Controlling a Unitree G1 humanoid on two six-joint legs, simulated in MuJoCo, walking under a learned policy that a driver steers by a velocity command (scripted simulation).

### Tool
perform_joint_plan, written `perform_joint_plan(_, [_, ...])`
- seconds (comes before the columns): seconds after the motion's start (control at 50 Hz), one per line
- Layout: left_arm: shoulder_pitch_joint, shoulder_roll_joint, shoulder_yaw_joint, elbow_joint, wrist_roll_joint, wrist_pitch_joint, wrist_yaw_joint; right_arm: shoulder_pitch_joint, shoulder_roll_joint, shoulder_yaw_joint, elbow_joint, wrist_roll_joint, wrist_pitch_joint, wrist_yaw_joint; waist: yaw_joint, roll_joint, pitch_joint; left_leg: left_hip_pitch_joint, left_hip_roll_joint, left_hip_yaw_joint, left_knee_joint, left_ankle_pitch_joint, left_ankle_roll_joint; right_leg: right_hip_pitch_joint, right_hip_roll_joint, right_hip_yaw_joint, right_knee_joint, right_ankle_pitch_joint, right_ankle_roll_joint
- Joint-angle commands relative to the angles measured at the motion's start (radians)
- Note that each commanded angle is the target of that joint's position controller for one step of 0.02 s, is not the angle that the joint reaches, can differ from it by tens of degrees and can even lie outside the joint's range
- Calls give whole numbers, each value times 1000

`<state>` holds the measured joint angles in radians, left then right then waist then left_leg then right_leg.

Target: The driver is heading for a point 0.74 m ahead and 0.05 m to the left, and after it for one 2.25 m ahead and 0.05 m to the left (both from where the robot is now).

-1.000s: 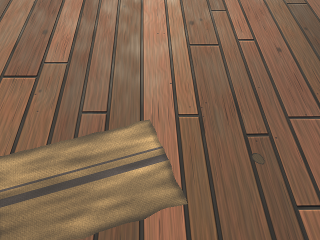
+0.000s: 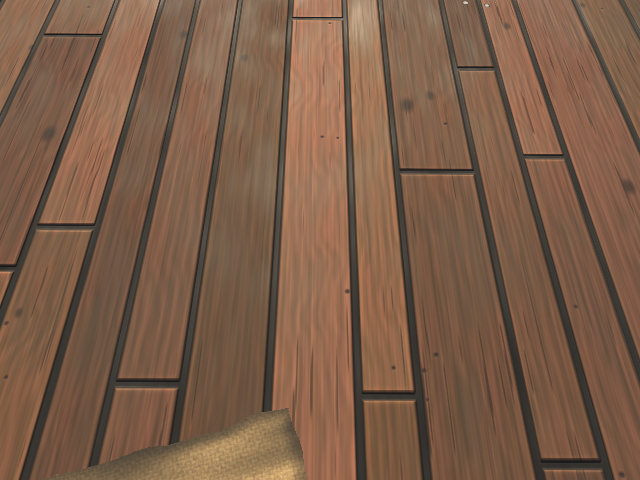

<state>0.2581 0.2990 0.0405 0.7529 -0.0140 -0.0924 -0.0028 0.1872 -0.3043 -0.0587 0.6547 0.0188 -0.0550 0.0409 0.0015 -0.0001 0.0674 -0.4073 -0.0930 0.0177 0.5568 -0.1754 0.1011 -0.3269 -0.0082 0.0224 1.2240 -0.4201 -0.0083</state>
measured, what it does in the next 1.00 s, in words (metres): walks ahead, turning left: right foot, then left foot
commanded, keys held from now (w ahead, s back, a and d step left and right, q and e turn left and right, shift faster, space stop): w+q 0.40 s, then q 0.08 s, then no key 0.30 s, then e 0.04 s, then w+e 0.18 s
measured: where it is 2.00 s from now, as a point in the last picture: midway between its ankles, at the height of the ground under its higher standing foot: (344, 340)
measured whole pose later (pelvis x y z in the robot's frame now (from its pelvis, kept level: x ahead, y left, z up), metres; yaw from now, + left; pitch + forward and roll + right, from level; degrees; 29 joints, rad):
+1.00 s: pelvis +0.40 +0.02 +0.02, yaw +19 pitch +1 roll +0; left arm 0.22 0.31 0.05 0.85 -0.02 0.00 0.01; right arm 0.18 -0.24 -0.04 0.70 -0.01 -0.03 -0.01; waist 0.01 -0.03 0.01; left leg -0.27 0.00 0.04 0.39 -0.15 0.03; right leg -0.46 -0.05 0.00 1.00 -0.43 0.03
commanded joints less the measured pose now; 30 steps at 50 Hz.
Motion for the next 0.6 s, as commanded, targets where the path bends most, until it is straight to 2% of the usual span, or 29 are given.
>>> perform_joint_plan(0.02, [-58, 135, 32, -124, 21, -38, 0, 67, -114, -32, -61, -12, -15, -14, -11, 3, -125, 361, 283, -433, -287, 220, 213, -335, -87, 81, -44, 75, 11])
perform_joint_plan(0.08, [-32, 103, 24, -118, 33, -9, 4, 57, -130, -37, -52, -8, -17, -28, 17, 24, -98, 234, 248, -350, -322, 343, 217, -289, -89, 47, -170, 116, 66])
perform_joint_plan(0.12, [-100, 77, 12, -138, 34, -2, 8, 72, -155, -44, -39, -4, -12, -42, -1, 33, -72, 173, 209, -292, -327, 339, 194, -279, -73, 26, -312, 222, 94])
perform_joint_plan(0.18, [-216, 50, 0, -159, 28, -9, 1, 106, -164, -47, -20, 4, 2, -54, -52, 70, -71, 130, 152, -251, -299, 231, 132, -190, -20, 14, -555, 440, 100])
perform_joint_plan(0.22, [-269, 61, 3, -171, 15, -16, -7, 145, -171, -49, -4, 6, 9, -56, -77, 82, -75, 147, 166, -293, -280, 165, 116, -150, 8, 19, -638, 496, 96])
perform_joint_plan(0.26, [-284, 86, 13, -178, 9, -24, -14, 164, -162, -48, 7, 12, 15, -58, -76, 95, -78, 209, 192, -360, -231, 109, 103, -140, 13, 52, -700, 471, 78])
perform_joint_plan(0.3, [-259, 114, 28, -174, 5, -33, -18, 155, -158, -49, 8, 9, 18, -61, -51, 120, -79, 261, 221, -426, -176, 93, 86, -111, 9, 70, -728, 398, 46])
perform_joint_plan(0.32, [-217, 125, 36, -164, 4, -37, -17, 141, -154, -49, 6, 7, 21, -60, -25, 134, -83, 264, 223, -444, -141, 107, 75, -60, 9, 62, -745, 365, 25])
perform_joint_plan(0.34, [-135, 141, 50, -143, 8, -42, -12, 129, -131, -42, 0, 4, 21, -59, 22, 131, -116, 247, 188, -428, -66, 141, 50, 60, 5, 47, -786, 370, -3])
perform_joint_plan(0.36, [-12, 180, 65, -131, 25, -47, -4, 129, -77, -22, -13, -5, 18, -53, 79, 75, -230, 175, 135, -371, 143, 93, 16, 280, -105, 138, -770, 337, -60])
perform_joint_plan(0.38, [99, 259, 83, -118, 42, -40, 2, 237, -3, 1, -35, -3, 11, -54, 59, -151, -372, -111, -7, -233, 475, -260, -56, 623, -333, 492, -803, 220, -189])
perform_joint_plan(0.4, [135, 241, 85, -88, 19, -28, -9, 285, -56, -1, -45, 23, 4, -54, 48, -331, -388, -339, 21, -196, 683, -432, -79, 681, -443, 825, -902, -74, -271])
perform_joint_plan(0.42, [67, 152, 62, -115, 16, -24, -5, 208, -146, -24, -31, 25, 11, -57, 71, -185, -238, -384, 69, -214, 759, -349, -97, 554, -400, 707, -931, -65, -235])
perform_joint_plan(0.44, [11, 112, 49, -124, 25, -14, 0, 119, -168, -34, -47, 10, 20, -59, 70, -98, -144, -357, 99, -179, 763, -278, -109, 425, -355, 515, -916, 133, -200])
perform_joint_plan(0.46, [-33, 92, 40, -123, 32, -9, 1, 82, -159, -39, -59, -4, 26, -61, 48, -62, -92, -316, 119, -166, 733, -246, -122, 316, -311, 381, -912, 393, -188])
perform_joint_plan(0.48, [-59, 73, 34, -118, 33, -8, 2, 81, -149, -45, -64, -8, 34, -60, 21, -76, -76, -276, 141, -160, 692, -236, -129, 257, -275, 274, -907, 585, -176])
perform_joint_plan(0.52, [-63, 75, 34, -90, 31, -12, -3, 109, -85, -32, -60, -3, 49, -57, -3, -115, -79, -201, 140, -117, 606, -235, -142, 184, -233, 158, -926, 775, -183])
perform_joint_plan(0.56, [-69, 110, 44, -63, 28, -9, -1, 90, -44, -18, -71, -6, 57, -59, -10, -117, -93, -192, 131, -99, 497, -204, -157, 183, -240, 105, -943, 889, -214])
perform_joint_plan(0.6, [-84, 133, 50, -46, 17, 4, 5, 67, -30, -8, -76, -14, 59, -53, -9, -104, -131, -147, 137, -87, 371, -102, -159, 198, -242, 55, -947, 912, -222])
